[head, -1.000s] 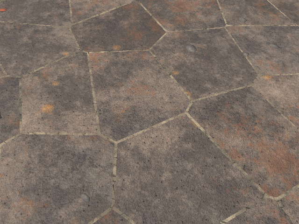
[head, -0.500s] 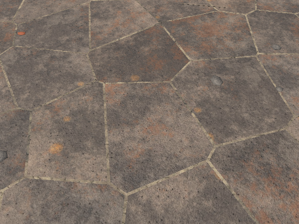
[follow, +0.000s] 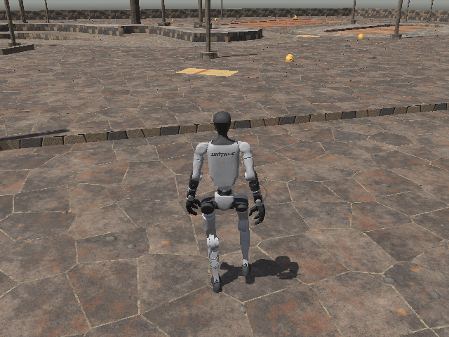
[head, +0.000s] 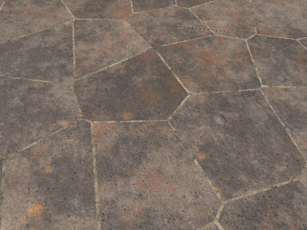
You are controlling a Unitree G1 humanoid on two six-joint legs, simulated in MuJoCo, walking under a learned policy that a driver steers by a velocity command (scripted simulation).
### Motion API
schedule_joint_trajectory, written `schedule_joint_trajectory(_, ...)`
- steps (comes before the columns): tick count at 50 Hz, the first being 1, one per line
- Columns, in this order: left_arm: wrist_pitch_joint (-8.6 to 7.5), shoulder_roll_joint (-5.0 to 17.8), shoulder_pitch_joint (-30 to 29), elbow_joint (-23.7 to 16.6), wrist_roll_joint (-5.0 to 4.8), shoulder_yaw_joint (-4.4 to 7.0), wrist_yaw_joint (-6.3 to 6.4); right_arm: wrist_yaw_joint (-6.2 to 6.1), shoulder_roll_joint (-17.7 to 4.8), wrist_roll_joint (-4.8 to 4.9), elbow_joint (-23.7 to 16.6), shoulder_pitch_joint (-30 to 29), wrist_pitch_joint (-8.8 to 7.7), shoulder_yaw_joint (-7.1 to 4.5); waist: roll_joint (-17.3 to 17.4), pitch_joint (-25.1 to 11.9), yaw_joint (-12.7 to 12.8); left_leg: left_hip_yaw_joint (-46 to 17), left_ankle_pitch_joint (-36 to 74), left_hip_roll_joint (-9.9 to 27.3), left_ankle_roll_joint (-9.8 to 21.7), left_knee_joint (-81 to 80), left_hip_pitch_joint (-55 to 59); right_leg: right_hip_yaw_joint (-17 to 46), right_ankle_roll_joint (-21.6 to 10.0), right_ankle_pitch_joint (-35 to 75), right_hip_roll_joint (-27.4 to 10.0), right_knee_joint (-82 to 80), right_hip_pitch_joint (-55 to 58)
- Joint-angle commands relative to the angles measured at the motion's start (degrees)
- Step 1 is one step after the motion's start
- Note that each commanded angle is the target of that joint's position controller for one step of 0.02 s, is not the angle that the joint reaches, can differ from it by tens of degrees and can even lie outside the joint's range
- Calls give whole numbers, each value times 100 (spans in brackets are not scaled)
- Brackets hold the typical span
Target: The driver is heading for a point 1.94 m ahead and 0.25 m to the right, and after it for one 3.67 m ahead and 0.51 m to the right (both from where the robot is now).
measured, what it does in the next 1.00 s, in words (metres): walks ahead: right foot, then left foot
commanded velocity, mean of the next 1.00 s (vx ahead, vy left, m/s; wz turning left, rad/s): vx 0.50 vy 0.00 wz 0.00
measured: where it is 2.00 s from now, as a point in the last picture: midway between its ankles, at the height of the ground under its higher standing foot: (156, 128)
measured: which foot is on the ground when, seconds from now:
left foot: down 0.00-0.30, up 0.32-0.84, down 0.86-1.00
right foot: up 0.00-0.26, down 0.28-0.88, up 0.90-1.00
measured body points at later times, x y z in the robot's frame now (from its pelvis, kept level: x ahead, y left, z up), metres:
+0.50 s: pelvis +0.27 -0.06 +0.00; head +0.29 -0.07 +0.45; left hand +0.29 +0.20 -0.14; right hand +0.33 -0.30 -0.15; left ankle +0.26 +0.09 -0.67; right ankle +0.29 -0.11 -0.75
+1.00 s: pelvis +0.55 +0.00 -0.01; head +0.57 +0.01 +0.44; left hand +0.55 +0.25 -0.16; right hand +0.63 -0.26 -0.14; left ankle +0.60 +0.06 -0.75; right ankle +0.44 -0.12 -0.65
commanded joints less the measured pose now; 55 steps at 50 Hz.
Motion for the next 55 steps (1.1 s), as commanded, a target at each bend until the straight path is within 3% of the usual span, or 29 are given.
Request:
schedule_joint_trajectory(1, 20, 183, -276, -343, -29, 2, -31, -13, -595, 10, -207, 235, -85, -58, 538, 348, 64, -1007, 1573, 1475, 496, -878, -71, -170, 136, 594, -69, -589, -489)
schedule_joint_trajectory(7, -36, 107, -1288, -692, -79, -100, -20, -58, -621, -28, -37, 788, -76, -24, 628, 437, -223, -738, 2419, 1520, 458, -690, 692, -458, 24, 1004, 217, -2027, -339)
schedule_joint_trajectory(10, -97, 195, -1444, -819, -76, -84, -7, -110, -691, -80, 34, 828, -45, -41, 647, 475, -177, -730, 3047, 1733, 497, -372, 1206, -468, -186, 571, 325, -2401, -240)
schedule_joint_trajectory(12, -151, 289, -1011, -724, -75, -32, 39, -139, -789, -99, 21, 628, -31, -68, 707, 253, 85, -602, 4405, 1757, 392, 251, 1287, -580, -394, 108, 594, -2635, 502)
schedule_joint_trajectory(13, -186, 384, -399, -530, -67, 28, 83, -139, -845, -106, 22, 551, -11, -85, 715, -64, 339, -541, 4986, 1697, 327, 962, 1272, -641, -514, -10, 789, -2807, 1199)
schedule_joint_trajectory(14, -241, 509, 584, -198, -15, 108, 135, -128, -836, -70, -9, 433, 14, -79, 548, -571, 752, -362, 4727, 1488, 215, 2069, 859, -627, -665, 313, 828, -3156, 2424)
schedule_joint_trajectory(15, -281, 956, 1608, 16, 138, 240, 201, -105, -659, -1, -195, 406, 6, -15, 81, -1279, 1065, -187, 2834, 1208, 110, 3737, -376, 586, -967, 2, -302, -3165, 3975)
schedule_joint_trajectory(16, -249, 1457, 1775, 37, 175, 364, 168, -38, -98, 218, -262, 1132, 18, 67, -1231, -1864, 665, -60, -1747, 34, -124, 5878, -2467, 3493, -1797, -234, -1916, -3825, 5328)
schedule_joint_trajectory(17, -170, 1201, 1295, -27, -80, 329, 114, -57, -664, 54, -236, 710, 43, -79, -306, -1552, 598, -920, -1745, 272, -11, 6273, -2935, 3690, -1663, -633, -1647, -4177, 4842)
schedule_joint_trajectory(18, -173, 854, 680, -119, -133, 225, 100, -36, -655, 25, -408, 200, 24, -97, -120, -680, 385, -905, -1216, 549, 8, 6115, -3149, 2726, -1463, -618, -1466, -4296, 3999)
schedule_joint_trajectory(19, -216, 525, 422, -130, -114, 136, 77, -20, -559, 9, -450, -41, 1, -78, 144, -269, 269, -880, -858, 741, -3, 5788, -2992, 2135, -1291, -88, -1199, -4527, 3320)
schedule_joint_trajectory(21, -285, 219, 379, 8, -128, 32, 126, 36, -381, -131, -407, 41, 130, -68, -13, -53, -45, -842, -618, 963, -110, 5237, -2470, 1296, -962, 505, -729, -4768, 2582)
schedule_joint_trajectory(24, -396, 384, 821, 209, -151, 42, 156, 120, -283, -170, -455, -87, 282, -71, -36, -16, -138, -672, -409, 1008, -262, 4899, -2506, 867, -982, 1084, -588, -4936, 2474)
schedule_joint_trajectory(27, -401, 491, 1119, 282, -153, 46, 159, 150, -368, -158, -720, -868, 348, -73, -33, 234, -17, -539, 180, 1155, -414, 4314, -3139, 661, -970, 1024, -502, -5181, 2621)
schedule_joint_trajectory(32, -386, 462, 1609, 395, -152, -2, 165, 165, -315, -83, -1065, -1912, 323, -2, -81, 363, 252, -299, 907, 1050, -510, 2937, -3315, 324, -845, 1711, -368, -5166, 3084)
schedule_joint_trajectory(37, -358, 496, 2009, 568, -85, -12, 225, 151, -352, -74, -1328, -2581, 265, 36, -162, 465, 438, -149, 821, 839, -316, 2104, -3312, 223, -896, 2410, -571, -4881, 3910)
schedule_joint_trajectory(40, -336, 604, 1838, 593, -50, 19, 275, 124, -449, -71, -1353, -2400, 192, -5, -208, 384, 226, -72, 241, 628, -56, 1732, -2770, 121, -812, 3595, -705, -4360, 4190)
schedule_joint_trajectory(41, -330, 664, 1734, 586, -42, 35, 283, 88, -520, -75, -1243, -2017, 164, -48, -256, 180, 45, 6, 30, 442, 53, 1624, -2211, 52, -739, 4391, -684, -3901, 4174)
schedule_joint_trajectory(42, -306, 699, 1628, 581, -53, 44, 275, 42, -606, -93, -989, -1251, 121, -112, -183, -206, -287, 98, 109, 246, 178, 1321, -1330, -70, -651, 4797, -553, -3031, 4072)
schedule_joint_trajectory(43, -299, 637, 1549, 523, -97, 16, 263, -15, -821, -182, -661, -229, 62, -211, 0, -772, -675, -177, 318, 488, 364, 1168, 109, -236, -535, 4050, -320, -1826, 3322)
schedule_joint_trajectory(44, -306, 253, 1762, 295, -283, -89, 209, -73, -1409, -328, -536, 641, 34, -365, 906, -1577, -780, -2211, -303, 2049, 848, 986, 1825, -576, -298, 1647, 266, 190, 1592)
schedule_joint_trajectory(45, -309, 291, 2078, 321, -311, -23, 180, -1, -1568, -189, -512, 555, 122, -422, 1575, -2013, -537, -4471, -263, 2919, 1363, 174, 2325, -150, -246, -1994, 1123, 1688, 336)
schedule_joint_trajectory(46, -269, 565, 1598, 249, -184, 57, 197, 32, -1345, -35, -624, -148, 163, -366, 794, -1196, -297, -3774, -621, 2661, 1189, 100, 1600, 352, -331, -1594, 671, 1946, -120)
schedule_joint_trajectory(47, -297, 466, 1183, 136, -147, 36, 165, 50, -933, -12, -706, -616, 139, -252, 477, -507, -196, -3039, -539, 2452, 1046, -106, 748, 328, -330, -1146, 453, 1713, -183)
schedule_joint_trajectory(48, -289, 336, 1059, 125, -141, 25, 143, 53, -659, -33, -694, -833, 105, -169, 360, -129, -7, -2488, -300, 2155, 807, -351, 125, 295, -326, -855, 245, 1293, 13)
schedule_joint_trajectory(50, -141, 179, 1193, 170, 7, 12, 80, 7, -416, -22, -542, -790, 29, -75, 550, 23, 254, -1797, 233, 1766, 555, -567, -486, 254, -207, -638, 81, 808, 501)
schedule_joint_trajectory(52, -47, 138, 1126, 135, 27, 15, 25, -10, -544, -7, -405, -460, -56, -88, 536, 6, 306, -1523, 798, 1674, 596, -654, -519, 130, -105, -480, 66, 630, 476)
schedule_joint_trajectory(55, 25, 208, 409, -123, 15, 18, -8, -12, -704, 6, -313, -152, -83, -105, 504, 223, 226, -1265, 903, 1598, 624, -886, -369, -7, 60, 67, -77, 93, -141)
